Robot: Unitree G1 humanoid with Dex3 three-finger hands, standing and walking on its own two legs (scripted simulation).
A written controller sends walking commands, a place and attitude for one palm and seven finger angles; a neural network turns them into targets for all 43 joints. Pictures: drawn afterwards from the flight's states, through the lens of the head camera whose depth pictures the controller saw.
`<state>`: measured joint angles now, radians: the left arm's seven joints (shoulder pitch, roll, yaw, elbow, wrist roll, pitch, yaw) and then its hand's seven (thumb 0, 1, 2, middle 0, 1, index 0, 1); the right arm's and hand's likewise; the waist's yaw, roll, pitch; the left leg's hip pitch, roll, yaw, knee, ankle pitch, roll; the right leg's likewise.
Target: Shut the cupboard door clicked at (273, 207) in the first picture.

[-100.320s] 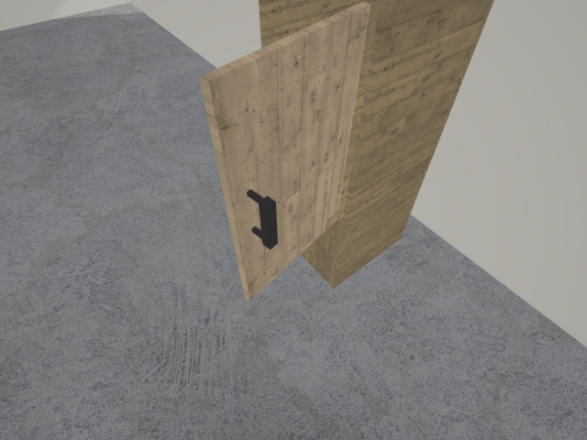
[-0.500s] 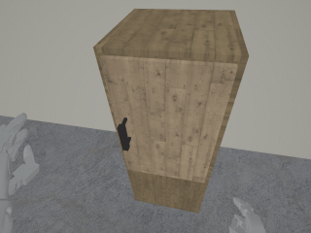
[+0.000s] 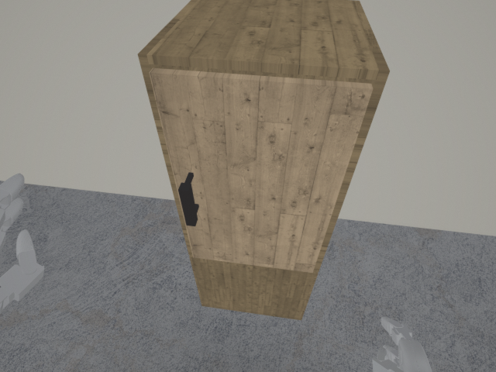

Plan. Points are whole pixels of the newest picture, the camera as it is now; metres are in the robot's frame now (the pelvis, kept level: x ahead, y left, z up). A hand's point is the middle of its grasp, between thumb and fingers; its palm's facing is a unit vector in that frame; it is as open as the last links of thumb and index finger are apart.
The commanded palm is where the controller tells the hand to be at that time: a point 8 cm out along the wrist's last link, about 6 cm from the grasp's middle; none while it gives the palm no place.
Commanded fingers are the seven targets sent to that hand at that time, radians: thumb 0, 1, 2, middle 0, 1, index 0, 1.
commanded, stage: step back with the hand held close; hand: left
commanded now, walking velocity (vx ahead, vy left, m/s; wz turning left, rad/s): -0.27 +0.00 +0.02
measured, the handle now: (191, 199) +0.49 +0.16 -0.04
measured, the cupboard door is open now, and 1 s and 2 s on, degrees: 0 0 0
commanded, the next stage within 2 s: stop stepping back and stand still in 0.92 s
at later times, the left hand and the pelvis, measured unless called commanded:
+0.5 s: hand out of the picture +0.13 +0.27 +0.17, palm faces +0.47 -0.76 -0.45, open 7.4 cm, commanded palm +0.06 +0.31 +0.18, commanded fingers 0.00 0.90 0.90 -0.20 -0.30 -0.20 -0.30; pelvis -0.07 +0.00 -0.02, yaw +2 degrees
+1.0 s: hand out of the picture +0.04 +0.30 +0.18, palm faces +0.44 -0.84 -0.33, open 7.4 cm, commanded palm -0.02 +0.32 +0.18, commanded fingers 0.00 0.90 0.90 -0.20 -0.30 -0.20 -0.30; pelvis -0.17 +0.03 -0.01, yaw -2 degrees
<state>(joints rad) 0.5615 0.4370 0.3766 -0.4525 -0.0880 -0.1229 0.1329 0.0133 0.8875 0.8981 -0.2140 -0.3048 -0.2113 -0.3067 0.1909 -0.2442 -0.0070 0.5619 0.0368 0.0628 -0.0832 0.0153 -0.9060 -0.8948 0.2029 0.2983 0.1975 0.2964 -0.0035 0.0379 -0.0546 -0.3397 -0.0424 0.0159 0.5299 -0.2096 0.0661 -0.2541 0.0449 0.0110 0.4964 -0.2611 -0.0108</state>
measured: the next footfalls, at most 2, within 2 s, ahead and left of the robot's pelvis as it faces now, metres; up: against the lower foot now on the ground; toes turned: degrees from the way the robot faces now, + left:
right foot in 1.00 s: -0.26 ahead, -0.13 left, +0.01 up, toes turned -2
left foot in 1.52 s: -0.19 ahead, +0.22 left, +0.00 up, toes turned -4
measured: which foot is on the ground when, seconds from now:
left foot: down 0.00-1.00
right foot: down 0.00-0.66, up 0.68-0.98, down 1.00-1.00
